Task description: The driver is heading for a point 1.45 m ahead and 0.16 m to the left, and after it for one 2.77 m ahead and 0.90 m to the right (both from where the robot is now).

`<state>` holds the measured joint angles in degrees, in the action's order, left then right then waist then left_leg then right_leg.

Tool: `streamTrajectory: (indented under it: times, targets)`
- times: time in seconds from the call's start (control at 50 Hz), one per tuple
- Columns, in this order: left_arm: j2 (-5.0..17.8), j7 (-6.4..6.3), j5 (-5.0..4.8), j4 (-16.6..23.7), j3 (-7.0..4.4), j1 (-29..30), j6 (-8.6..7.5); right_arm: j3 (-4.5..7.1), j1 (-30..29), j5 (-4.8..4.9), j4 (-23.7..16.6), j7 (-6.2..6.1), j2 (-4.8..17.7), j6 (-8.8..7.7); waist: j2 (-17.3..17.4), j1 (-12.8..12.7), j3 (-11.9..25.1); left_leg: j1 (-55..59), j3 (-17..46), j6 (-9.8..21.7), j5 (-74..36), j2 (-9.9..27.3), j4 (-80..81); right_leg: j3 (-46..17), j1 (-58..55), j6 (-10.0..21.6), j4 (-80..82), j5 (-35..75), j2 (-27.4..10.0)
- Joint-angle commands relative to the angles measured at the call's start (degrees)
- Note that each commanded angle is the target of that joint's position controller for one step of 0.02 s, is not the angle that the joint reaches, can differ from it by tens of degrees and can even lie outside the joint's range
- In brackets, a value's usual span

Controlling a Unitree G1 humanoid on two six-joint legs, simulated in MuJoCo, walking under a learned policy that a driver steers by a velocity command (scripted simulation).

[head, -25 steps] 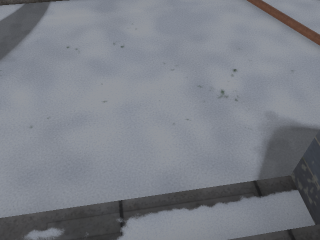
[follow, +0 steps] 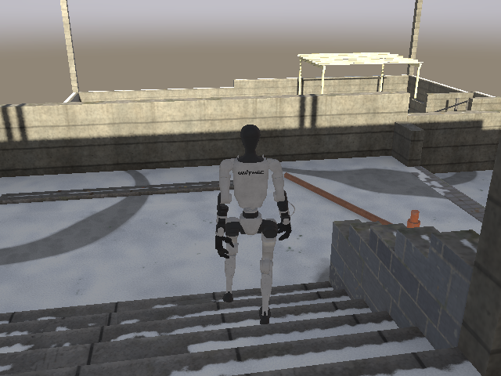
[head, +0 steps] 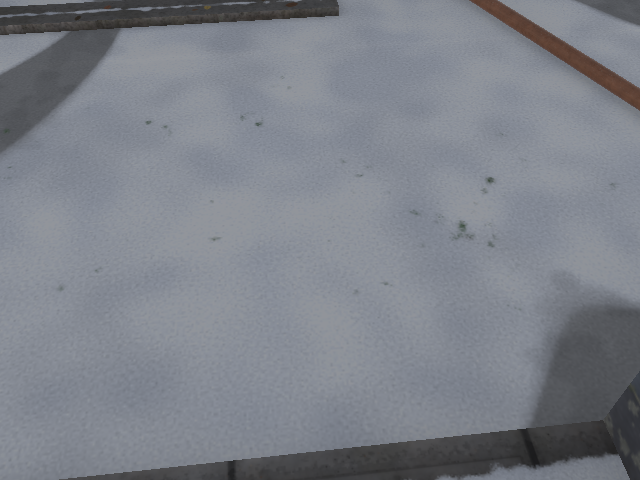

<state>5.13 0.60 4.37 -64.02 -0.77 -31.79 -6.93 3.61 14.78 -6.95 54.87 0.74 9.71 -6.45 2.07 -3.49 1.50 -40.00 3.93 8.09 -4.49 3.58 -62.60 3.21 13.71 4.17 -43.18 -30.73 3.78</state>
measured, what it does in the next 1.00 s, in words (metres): goes down: left foot 0.15 m lower, then right foot 0.15 m lower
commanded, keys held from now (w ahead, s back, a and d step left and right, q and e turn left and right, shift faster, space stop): w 0.86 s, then w+q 0.14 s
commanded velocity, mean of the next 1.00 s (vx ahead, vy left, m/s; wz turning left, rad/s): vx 0.48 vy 0.00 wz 0.02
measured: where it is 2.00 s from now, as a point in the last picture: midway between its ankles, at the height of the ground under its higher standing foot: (344, 321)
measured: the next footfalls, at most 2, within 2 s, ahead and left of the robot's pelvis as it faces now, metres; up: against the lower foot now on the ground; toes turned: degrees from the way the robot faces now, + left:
left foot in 0.18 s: +0.24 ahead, +0.10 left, -0.15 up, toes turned +3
right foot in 0.70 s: +0.57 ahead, -0.19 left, -0.29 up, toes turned -5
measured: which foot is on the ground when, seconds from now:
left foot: up 0.00-0.16, down 0.18-0.72, up 0.74-1.00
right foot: down 0.00-0.20, up 0.22-0.68, down 0.70-1.00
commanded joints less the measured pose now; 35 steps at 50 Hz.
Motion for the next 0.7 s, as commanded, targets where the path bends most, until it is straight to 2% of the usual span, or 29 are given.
streamTrajectory:
  times: [0.02, 0.04, 0.06, 0.08, 0.12, 0.14, 0.16, 0.18, 0.2, 0.22, 0.24, 0.26, 0.28, 0.3, 0.32, 0.34, 0.36, 0.38, 0.42, 0.44, 0.46, 0.48, 0.5, 0.54, 0.56, 0.64, 0.66, 0.68, 0.7]
  targets:
    - [-0.2, -1.87, 0.48, 6.3, 2.72, 7.5, -2.51, -2.48, 5.6, 0.79, -1.4, 0.95, -3.5, -0.12, -4.2, 4.6, -5.7, 23.2, -5.5, -3.8, -28.2, 0.3, 20.1, -3.1, 32.6, 5.7, 8.9, 8.3, -4.5]
    - [3.0, -1.59, 0.81, 4.8, 2.57, 3.1, -2.67, -2.02, 2.5, 1.68, -2.8, 1.17, -0.7, 0.27, -5.1, 3.6, -7.1, 26.8, -7.8, -6.0, -26.5, -1.2, 20.5, -3.9, 36.0, 5.8, 9.3, 5.1, -4.8]
    - [11.9, -2.34, -7.71, 3.7, -0.88, 4.8, -0.83, -0.90, -2.5, 8.04, -4.3, 1.66, 2.9, 2.52, -4.9, 6.2, -6.4, 30.5, -10.4, -7.6, -19.6, -6.6, 21.3, -9.7, 31.1, 5.9, 10.1, 5.6, -7.6]
    - [5.4, -0.09, 0.87, 2.6, 2.59, -2.8, -2.20, -2.85, -4.7, 2.13, -5.6, 1.46, 1.0, 1.76, -5.0, 1.4, -10.8, 28.4, -4.1, -7.4, -19.0, 1.0, 24.0, -9.7, 33.9, 6.8, 7.0, 0.5, -8.4]
    - [5.9, 0.24, -0.60, 1.6, 1.72, -6.0, -2.10, -2.82, -6.6, -0.13, -6.2, 0.54, 3.2, 2.11, -4.0, 0.9, -12.7, 20.5, -5.0, -6.0, -9.4, 0.5, 33.9, -16.4, 17.5, 8.8, 2.5, 1.8, -11.4]
    - [11.1, -2.37, -5.49, 2.5, -0.98, -1.3, 0.84, -1.49, -10.3, 8.69, -6.2, 0.67, 4.1, 2.52, -1.8, 0.9, -12.9, 23.0, -11.5, -8.4, -14.4, -5.0, 40.0, -10.0, 12.2, 6.0, -4.4, 10.7, -7.2]
    - [7.0, 0.34, -0.08, -0.5, 1.92, -11.6, 0.77, -3.06, -0.3, 1.16, -2.4, 0.66, 4.1, 1.68, -1.0, 1.1, -9.5, 30.6, -1.1, -4.9, -13.1, 3.4, 44.9, -19.1, 9.4, 7.4, -7.6, 10.3, -11.1]
    - [9.4, 2.06, -0.27, 1.7, 0.46, -4.1, 0.62, -0.65, 7.1, 1.79, -1.3, 0.28, 7.6, 1.32, -2.2, 8.1, -10.9, 32.4, -7.0, -2.6, -6.3, 0.0, 48.8, -18.2, 5.6, 8.5, -14.2, 23.7, -11.1]
    - [8.1, 4.58, 2.57, 0.6, 0.72, -3.7, 0.95, 1.11, 22.5, 1.56, 3.6, 0.46, 11.1, 0.78, 1.2, 13.0, -3.9, 52.3, -4.9, 2.0, -12.9, 1.8, 42.4, -16.2, 14.1, 5.1, -31.2, 30.9, -7.3]
    - [0.9, 6.39, 0.65, -2.3, 1.60, -16.0, 1.49, 2.02, 31.1, 1.91, 5.0, 1.49, 15.2, 1.23, 16.9, 11.0, 15.6, 79.2, 7.2, 17.6, -41.0, 14.4, 24.2, -8.7, 29.6, 0.3, -63.0, -8.5, 1.8]
    - [4.3, 6.73, -0.90, 3.8, 1.26, -8.7, 0.81, 1.79, 33.3, 1.05, 6.6, 2.31, 13.8, 1.58, 9.0, 14.3, 15.9, 82.6, 20.5, 19.9, -30.1, 17.8, 27.6, -9.6, 46.3, 0.2, -76.1, -13.8, 3.7]
    - [5.1, 5.74, -1.75, 10.5, 0.91, 3.6, -0.37, 2.82, 24.2, 1.58, 5.7, 2.23, 15.4, 0.88, 5.4, 13.9, 1.9, 74.1, 30.4, 19.0, 5.0, 22.4, 36.5, -10.2, 65.4, -0.3, -71.5, -4.8, -1.1]
    - [9.8, 3.73, -1.26, 10.9, -0.43, 7.7, -0.29, 1.04, 16.6, 1.99, 4.1, 2.40, 10.0, 1.09, -6.3, 11.3, -3.1, 59.1, 25.5, 15.4, 21.0, 20.2, 42.0, -10.4, 62.0, 0.1, -64.9, 4.1, -6.0]
    - [9.3, 2.13, -0.56, 9.9, -0.36, 4.8, 0.34, -1.20, 12.0, 1.47, 3.4, 2.60, 3.3, 1.15, -7.7, 7.6, -4.0, 44.9, 21.3, 15.2, 22.3, 18.0, 44.3, -11.8, 52.4, 1.4, -58.1, 11.9, -8.9]
    - [5.1, 1.31, 1.13, 9.5, 0.67, 4.5, 1.05, -4.20, 5.4, 0.55, 1.4, 1.10, -4.6, 0.07, -8.2, 2.2, -9.0, 27.7, 15.1, 11.7, 15.7, 13.9, 47.8, -15.5, 42.5, 2.9, -37.5, 27.8, -14.7]
    - [2.8, 1.46, 2.43, 10.1, 1.19, 7.5, 2.00, -4.76, 2.8, 1.57, 0.9, 0.48, -5.1, -0.86, -4.6, 2.1, -12.1, 15.5, 10.8, 11.3, 15.7, 10.7, 49.0, -13.1, 35.8, 3.1, -27.4, 32.8, -16.5]
    - [2.1, 1.81, 2.46, 10.2, 1.13, 9.2, 2.56, -4.45, 5.7, 4.14, 1.8, -0.14, -3.2, -1.62, -1.9, 3.9, -7.4, 14.0, 5.7, 11.0, 19.3, 7.2, 48.3, -8.1, 29.5, 2.5, -20.6, 35.1, -14.5]
    - [3.5, 2.21, 2.12, 10.7, 0.88, 11.0, 2.83, -4.38, 10.0, 4.46, 4.0, -0.19, -0.8, -2.05, -1.0, 5.2, -6.0, 13.2, 5.9, 11.0, 20.6, 6.4, 46.6, -7.0, 28.7, 1.0, -18.2, 36.9, -14.2]
    - [3.1, 3.04, 2.51, 11.7, 1.67, 10.7, 2.55, -4.61, 13.5, 1.59, 5.3, 0.93, 2.7, -2.29, -1.5, 3.8, -4.7, 7.2, 4.2, 10.2, 11.7, 5.9, 40.5, -4.6, 20.3, -0.8, -18.0, 42.4, -12.3]
    - [2.6, 3.08, 2.29, 12.7, 2.37, 12.3, 2.48, -4.84, 14.4, 0.93, 6.7, 0.80, 2.2, -2.93, -2.3, 4.5, -5.1, 15.6, 6.6, 9.5, 10.7, 7.7, 37.0, -11.7, 28.6, -1.5, -12.2, 50.8, -15.4]
    - [5.2, 2.98, 2.70, 14.0, 1.90, 17.1, 2.47, -4.96, 18.6, 2.63, 6.9, -0.06, 1.6, -3.17, -4.0, 8.0, -5.9, 26.3, 7.5, 9.8, 11.9, 8.1, 34.1, -10.3, 38.7, -2.2, -3.9, 55.7, -15.0]
    - [5.9, 2.82, 2.65, 15.3, 2.14, 21.9, 2.55, -5.67, 23.1, 2.63, 8.7, -0.53, 0.8, -2.92, -3.7, 10.1, -7.0, 30.4, 11.2, 10.5, 14.6, 9.6, 31.3, -10.8, 44.5, -3.0, -1.8, 56.6, -15.7]
    - [6.6, 2.58, 2.24, 15.6, 2.39, 24.1, 2.39, -6.19, 21.8, 3.13, 7.4, -1.20, -0.5, -2.62, -4.6, 10.0, -6.1, 25.6, 7.2, 7.5, 20.1, 5.9, 27.6, -9.9, 37.3, -2.2, 9.4, 65.7, -15.5]
    - [8.3, 2.90, 1.89, 16.5, 2.07, 25.9, 3.08, -6.49, 20.8, 1.80, 6.9, 0.27, 1.4, -1.21, 0.3, 8.8, -7.7, 6.2, 4.8, 6.7, 30.7, 2.9, 30.2, -1.9, 15.5, -1.8, 6.6, 62.5, -11.0]
    - [9.7, 3.22, 1.58, 17.2, 1.96, 26.9, 3.75, -6.44, 21.0, 1.59, 6.7, 0.81, 2.2, -0.99, 0.6, 8.8, -9.8, 5.2, 6.2, 6.6, 34.5, 4.5, 29.2, -3.4, 14.4, -2.2, 5.9, 58.5, -11.9]
    - [10.2, 3.20, 1.24, 19.4, 2.54, 35.4, 3.61, -5.07, 24.9, 3.57, 7.8, -0.95, 5.8, -0.04, -0.5, 12.9, -12.6, 27.2, 13.1, 5.0, 26.9, 8.8, 21.5, -5.4, 19.5, -2.1, 24.7, 47.7, -12.6]
    - [10.4, 3.14, 0.72, 18.3, 2.42, 34.9, 3.05, -4.41, 25.9, 3.73, 8.7, -1.12, 6.7, 1.11, -1.1, 13.4, -11.9, 30.9, 12.7, 4.1, 23.7, 8.6, 19.0, -4.7, 16.6, -2.0, 29.1, 45.9, -12.0]
    - [13.0, 2.76, -0.25, 15.8, 1.07, 28.5, 2.10, -4.00, 24.9, 3.21, 8.9, -0.40, 7.3, 1.94, -3.6, 9.8, -9.4, 30.1, 9.7, 2.1, 21.0, 6.5, 11.4, -2.3, 6.8, -0.6, 32.7, 51.8, -11.4]
    - [18.1, 2.52, -1.67, 11.8, -1.93, 15.0, 0.72, -3.74, 26.1, 0.81, 9.2, 1.79, 7.8, 2.44, -5.0, 4.2, -1.6, 22.3, 3.4, -1.4, 13.3, 2.4, -1.0, 2.2, -14.7, 1.4, 23.3, 56.7, -9.8]
Velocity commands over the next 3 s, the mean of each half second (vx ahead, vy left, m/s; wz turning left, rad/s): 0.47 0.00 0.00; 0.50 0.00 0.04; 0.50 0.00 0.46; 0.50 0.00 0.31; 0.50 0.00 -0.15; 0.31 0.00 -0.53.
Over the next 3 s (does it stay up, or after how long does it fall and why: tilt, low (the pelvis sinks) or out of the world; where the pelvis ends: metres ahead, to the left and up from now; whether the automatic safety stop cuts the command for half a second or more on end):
stays up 1.61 0.16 -0.41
